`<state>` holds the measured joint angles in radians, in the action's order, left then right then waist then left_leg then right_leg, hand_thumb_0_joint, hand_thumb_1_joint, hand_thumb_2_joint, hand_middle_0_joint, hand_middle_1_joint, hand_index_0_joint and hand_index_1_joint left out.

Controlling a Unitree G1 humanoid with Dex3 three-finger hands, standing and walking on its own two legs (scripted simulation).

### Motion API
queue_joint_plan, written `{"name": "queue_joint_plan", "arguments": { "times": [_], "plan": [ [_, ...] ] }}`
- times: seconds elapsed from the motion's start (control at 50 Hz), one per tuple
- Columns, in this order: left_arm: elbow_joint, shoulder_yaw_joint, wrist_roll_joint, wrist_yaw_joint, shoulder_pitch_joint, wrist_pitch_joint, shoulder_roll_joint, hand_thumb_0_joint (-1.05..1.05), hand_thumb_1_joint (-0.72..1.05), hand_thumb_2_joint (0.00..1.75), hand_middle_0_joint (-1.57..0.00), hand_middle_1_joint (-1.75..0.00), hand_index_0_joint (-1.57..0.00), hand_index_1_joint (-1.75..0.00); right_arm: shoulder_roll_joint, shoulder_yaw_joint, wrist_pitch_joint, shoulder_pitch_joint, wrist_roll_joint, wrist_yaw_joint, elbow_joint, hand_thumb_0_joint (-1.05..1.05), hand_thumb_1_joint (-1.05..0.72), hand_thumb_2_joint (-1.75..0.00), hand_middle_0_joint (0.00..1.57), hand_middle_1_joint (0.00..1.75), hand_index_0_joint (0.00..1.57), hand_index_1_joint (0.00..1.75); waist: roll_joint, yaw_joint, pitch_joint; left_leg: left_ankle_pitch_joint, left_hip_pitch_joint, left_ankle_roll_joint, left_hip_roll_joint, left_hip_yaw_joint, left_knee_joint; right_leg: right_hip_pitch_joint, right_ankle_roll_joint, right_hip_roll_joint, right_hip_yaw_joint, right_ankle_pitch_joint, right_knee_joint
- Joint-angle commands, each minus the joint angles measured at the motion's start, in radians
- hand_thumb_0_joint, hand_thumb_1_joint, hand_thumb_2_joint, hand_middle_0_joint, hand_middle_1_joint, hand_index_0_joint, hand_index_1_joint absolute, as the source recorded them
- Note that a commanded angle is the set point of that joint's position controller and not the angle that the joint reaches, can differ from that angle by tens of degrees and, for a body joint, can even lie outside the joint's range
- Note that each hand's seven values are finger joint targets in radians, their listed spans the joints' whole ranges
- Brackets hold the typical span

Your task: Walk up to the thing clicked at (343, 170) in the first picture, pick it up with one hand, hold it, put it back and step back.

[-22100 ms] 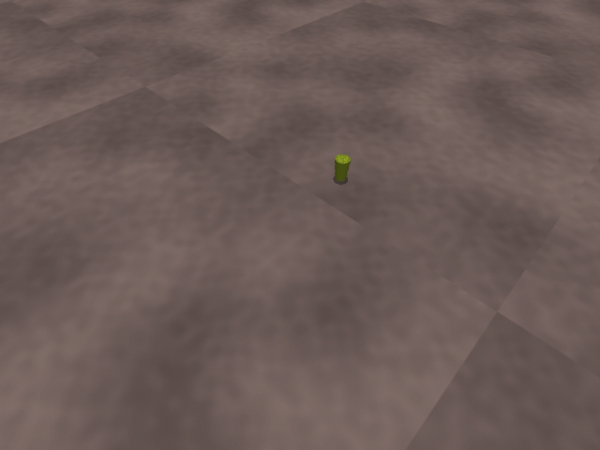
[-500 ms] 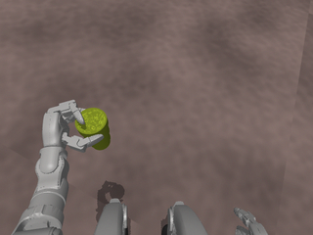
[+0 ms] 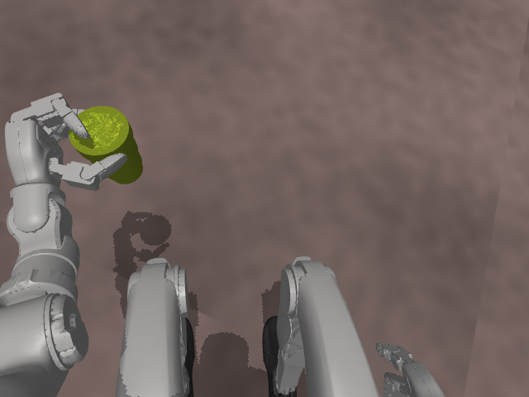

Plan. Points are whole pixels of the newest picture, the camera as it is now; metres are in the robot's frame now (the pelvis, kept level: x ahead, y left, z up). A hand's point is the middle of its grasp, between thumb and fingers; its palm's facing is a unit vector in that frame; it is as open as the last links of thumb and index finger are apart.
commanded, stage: crouch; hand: left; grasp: from the side
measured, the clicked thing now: (114, 152) +0.48 +0.21 -0.08
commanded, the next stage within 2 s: lower in 0.92 s
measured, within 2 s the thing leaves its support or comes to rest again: neither
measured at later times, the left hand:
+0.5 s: hand (111, 154) +0.51 +0.24 -0.16, palm faces +0.16 -0.99 -0.01, open 7.4 cm
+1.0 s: hand (114, 163) +0.52 +0.25 -0.22, palm faces +0.18 -0.98 -0.03, open 7.1 cm
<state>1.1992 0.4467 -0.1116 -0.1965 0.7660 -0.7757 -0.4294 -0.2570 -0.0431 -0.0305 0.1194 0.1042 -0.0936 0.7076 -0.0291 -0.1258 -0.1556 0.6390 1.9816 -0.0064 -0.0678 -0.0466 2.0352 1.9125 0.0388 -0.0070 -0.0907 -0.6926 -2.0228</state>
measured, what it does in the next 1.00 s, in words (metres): lowers itself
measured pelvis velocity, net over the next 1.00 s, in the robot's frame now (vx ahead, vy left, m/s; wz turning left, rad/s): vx -0.01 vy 0.01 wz -0.16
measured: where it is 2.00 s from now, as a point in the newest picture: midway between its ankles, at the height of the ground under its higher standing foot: (230, 381)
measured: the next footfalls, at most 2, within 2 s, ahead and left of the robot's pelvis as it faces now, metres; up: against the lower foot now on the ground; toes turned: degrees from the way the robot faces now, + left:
none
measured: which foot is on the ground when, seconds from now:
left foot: down 0.00-1.00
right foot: down 0.00-1.00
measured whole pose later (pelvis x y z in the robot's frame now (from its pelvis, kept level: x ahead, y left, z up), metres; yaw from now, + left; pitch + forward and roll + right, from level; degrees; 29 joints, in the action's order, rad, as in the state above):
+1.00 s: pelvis -0.01 +0.01 -0.13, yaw -9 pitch +24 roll -12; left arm 1.30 0.54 -0.07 -0.17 0.85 -0.78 -0.79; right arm -0.34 -0.29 0.05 0.02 0.23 -0.11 0.64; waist -0.13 -0.25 0.13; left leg 0.68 2.30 -0.02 -0.08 -0.22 2.52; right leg 2.15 0.03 -0.04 -0.24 -0.69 -2.40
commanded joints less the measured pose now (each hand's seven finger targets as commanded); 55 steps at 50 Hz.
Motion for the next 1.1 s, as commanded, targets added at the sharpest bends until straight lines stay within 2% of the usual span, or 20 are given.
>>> {"name": "queue_joint_plan", "arguments": {
  "times": [0.0,0.02,0.04,0.1,0.12,0.14,0.2,0.22,0.24,0.26,0.28,0.34,0.48,0.62,0.7,0.76,0.82,0.88,1.0,1.08],
  "plan": [
    [-0.143,0.056,0.018,0.004,0.426,-0.077,-0.287,0.00,0.13,1.22,-1.21,-1.32,-1.21,-1.34,-0.209,0.053,-0.012,0.156,0.013,0.004,-0.047,0.00,-0.90,-0.91,0.20,0.30,0.20,0.30,0.176,-0.017,-0.598,-0.039,-0.357,-0.009,0.032,-0.005,-0.132,-0.220,0.001,-0.034,0.056,0.071,0.207],
    [-0.152,0.040,0.021,0.002,0.477,-0.079,-0.288,0.00,0.14,1.21,-1.22,-1.33,-1.22,-1.34,-0.214,0.046,-0.010,0.157,0.014,0.003,-0.051,0.00,-0.91,-0.91,0.20,0.30,0.20,0.30,0.203,-0.038,-0.601,-0.025,-0.363,-0.007,0.030,-0.009,-0.121,-0.191,0.001,-0.035,0.042,0.067,0.189],
    [-0.123,0.061,0.026,0.007,0.460,-0.076,-0.322,0.00,0.14,1.20,-1.21,-1.32,-1.21,-1.33,-0.218,0.041,-0.007,0.163,0.017,0.004,-0.041,0.00,-0.90,-0.91,0.20,0.30,0.20,0.30,0.195,-0.036,-0.597,-0.022,-0.333,-0.007,0.030,-0.008,-0.104,-0.209,-0.002,-0.036,0.037,0.064,0.173],
    [-0.114,0.072,0.036,0.005,0.501,-0.070,-0.373,0.00,0.13,1.18,-1.21,-1.31,-1.21,-1.32,-0.227,0.019,-0.001,0.168,0.025,0.006,-0.034,0.00,-0.91,-0.91,0.20,0.30,0.20,0.30,0.183,-0.054,-0.613,-0.042,-0.275,-0.013,0.029,-0.006,-0.041,-0.219,-0.011,-0.038,0.034,0.089,0.135],
    [-0.108,0.058,0.037,0.003,0.514,-0.066,-0.355,0.00,0.11,1.17,-1.21,-1.31,-1.22,-1.31,-0.230,0.014,0.003,0.160,0.028,0.005,-0.039,0.00,-0.91,-0.91,0.20,0.30,0.20,0.30,0.200,-0.067,-0.597,-0.033,-0.280,-0.013,0.027,-0.010,-0.034,-0.178,-0.010,-0.038,0.019,0.083,0.116],
    [-0.063,0.076,0.040,0.004,0.483,-0.057,-0.367,0.00,0.10,1.16,-1.21,-1.31,-1.22,-1.31,-0.245,0.014,0.005,0.165,0.031,0.005,-0.026,0.00,-0.91,-0.91,0.20,0.30,0.20,0.30,0.214,-0.066,-0.564,-0.011,-0.286,-0.010,0.024,-0.020,-0.032,-0.130,-0.005,-0.041,-0.004,0.068,0.087],
    [-0.119,0.092,0.044,0.013,0.543,-0.055,-0.418,0.00,0.10,1.18,-1.22,-1.31,-1.23,-1.32,-0.257,-0.007,0.019,0.169,0.040,0.005,-0.035,0.00,-0.91,-0.91,0.20,0.30,0.20,0.30,0.256,-0.071,-0.609,-0.063,-0.288,-0.009,0.020,-0.028,0.012,-0.129,-0.002,-0.047,-0.027,0.123,0.036],
    [-0.113,0.119,0.047,0.015,0.522,-0.053,-0.454,0.00,0.10,1.16,-1.23,-1.32,-1.24,-1.32,-0.266,-0.011,0.023,0.173,0.042,0.006,-0.033,0.00,-0.91,-0.91,0.20,0.30,0.20,0.30,0.276,-0.061,-0.612,-0.082,-0.303,-0.005,0.018,-0.036,0.013,-0.108,0.001,-0.047,-0.038,0.138,0.011],
    [-0.085,0.124,0.047,0.014,0.492,-0.046,-0.448,0.00,0.09,1.15,-1.21,-1.30,-1.22,-1.31,-0.268,-0.017,0.027,0.169,0.044,0.002,-0.034,0.00,-0.91,-0.91,0.20,0.30,0.20,0.30,0.287,-0.059,-0.601,-0.093,-0.305,-0.003,0.017,-0.040,0.023,-0.091,0.002,-0.048,-0.044,0.144,-0.003],
    [-0.086,0.101,0.051,0.009,0.497,-0.044,-0.431,0.00,0.10,1.15,-1.21,-1.29,-1.21,-1.30,-0.270,-0.023,0.029,0.159,0.047,0.003,-0.038,0.00,-0.91,-0.91,0.20,0.30,0.20,0.30,0.296,-0.073,-0.572,-0.093,-0.290,-0.002,0.014,-0.045,0.033,-0.073,0.004,-0.050,-0.050,0.147,-0.016],
    [-0.068,0.117,0.057,0.012,0.474,-0.042,-0.430,0.00,0.12,1.14,-1.21,-1.29,-1.21,-1.29,-0.279,-0.023,0.032,0.165,0.050,0.002,-0.037,0.00,-0.91,-0.91,0.20,0.30,0.20,0.30,0.299,-0.080,-0.549,-0.100,-0.290,0.001,0.012,-0.058,0.033,-0.049,0.005,-0.048,-0.061,0.158,-0.033],
    [-0.059,0.108,0.072,0.009,0.442,-0.035,-0.433,0.00,0.14,1.13,-1.18,-1.27,-1.19,-1.27,-0.286,-0.037,0.042,0.158,0.058,0.000,-0.044,0.00,-0.90,-0.90,0.20,0.30,0.20,0.30,0.283,-0.093,-0.504,-0.088,-0.233,-0.003,0.011,-0.063,0.062,-0.051,0.002,-0.054,-0.073,0.158,-0.046],
    [-0.091,0.144,0.061,0.015,0.458,-0.047,-0.508,0.00,0.23,1.15,-1.20,-1.27,-1.20,-1.27,-0.315,-0.074,0.058,0.150,0.078,-0.006,-0.052,0.00,-0.89,-0.90,0.20,0.30,0.20,0.30,0.274,-0.125,-0.464,-0.072,-0.154,-0.007,0.004,-0.079,0.138,-0.069,-0.007,-0.063,-0.089,0.164,-0.083],
    [-0.101,0.159,0.068,0.022,0.444,-0.063,-0.572,0.00,0.28,1.15,-1.21,-1.26,-1.21,-1.26,-0.335,-0.101,0.064,0.117,0.098,-0.006,-0.061,0.00,-0.88,-0.89,0.20,0.30,0.20,0.30,0.306,-0.133,-0.434,-0.054,-0.131,-0.004,-0.006,-0.087,0.182,-0.064,-0.009,-0.073,-0.104,0.160,-0.110],
    [-0.085,0.128,0.051,0.020,0.421,-0.061,-0.515,0.00,0.29,1.16,-1.23,-1.29,-1.24,-1.28,-0.352,-0.117,0.068,0.102,0.109,-0.009,-0.069,0.00,-0.89,-0.90,0.20,0.30,0.20,0.30,0.327,-0.162,-0.404,-0.071,-0.161,0.002,-0.011,-0.113,0.190,-0.033,-0.007,-0.073,-0.126,0.182,-0.130],
    [-0.065,0.123,0.043,0.010,0.374,-0.057,-0.529,0.00,0.30,1.16,-1.22,-1.28,-1.23,-1.27,-0.358,-0.127,0.069,0.095,0.112,-0.007,-0.070,0.00,-0.89,-0.90,0.20,0.30,0.20,0.30,0.325,-0.157,-0.409,-0.141,-0.168,0.002,-0.012,-0.114,0.216,-0.059,-0.010,-0.077,-0.130,0.235,-0.141],
    [-0.064,0.107,0.036,0.015,0.379,-0.057,-0.513,0.00,0.30,1.16,-1.22,-1.29,-1.23,-1.28,-0.363,-0.138,0.070,0.085,0.116,-0.006,-0.074,0.00,-0.89,-0.90,0.20,0.30,0.20,0.30,0.298,-0.174,-0.391,-0.147,-0.150,-0.003,-0.013,-0.122,0.235,-0.072,-0.015,-0.079,-0.135,0.254,-0.140],
    [-0.097,0.121,0.024,0.026,0.392,-0.068,-0.550,0.00,0.30,1.17,-1.24,-1.29,-1.25,-1.29,-0.367,-0.146,0.076,0.070,0.119,-0.004,-0.076,0.00,-0.89,-0.90,0.20,0.30,0.20,0.30,0.303,-0.162,-0.379,-0.128,-0.129,-0.004,-0.015,-0.123,0.243,-0.076,-0.015,-0.083,-0.135,0.237,-0.139],
    [-0.085,0.079,0.024,0.034,0.415,-0.087,-0.532,0.00,0.36,1.19,-1.26,-1.30,-1.27,-1.30,-0.375,-0.171,0.079,0.041,0.132,-0.004,-0.084,0.00,-0.89,-0.90,0.20,0.30,0.20,0.30,0.326,-0.195,-0.338,-0.112,-0.136,0.001,-0.021,-0.141,0.245,-0.066,-0.015,-0.086,-0.151,0.230,-0.149],
    [-0.011,0.067,0.020,0.034,0.361,-0.087,-0.527,0.00,0.25,1.12,-1.22,-1.29,-1.24,-1.28,-0.383,-0.195,0.084,0.032,0.138,-0.001,-0.092,0.00,-0.90,-0.90,0.20,0.30,0.20,0.30,0.310,-0.206,-0.309,-0.116,-0.142,0.005,-0.025,-0.159,0.245,-0.061,-0.014,-0.091,-0.169,0.231,-0.151]
  ]
}}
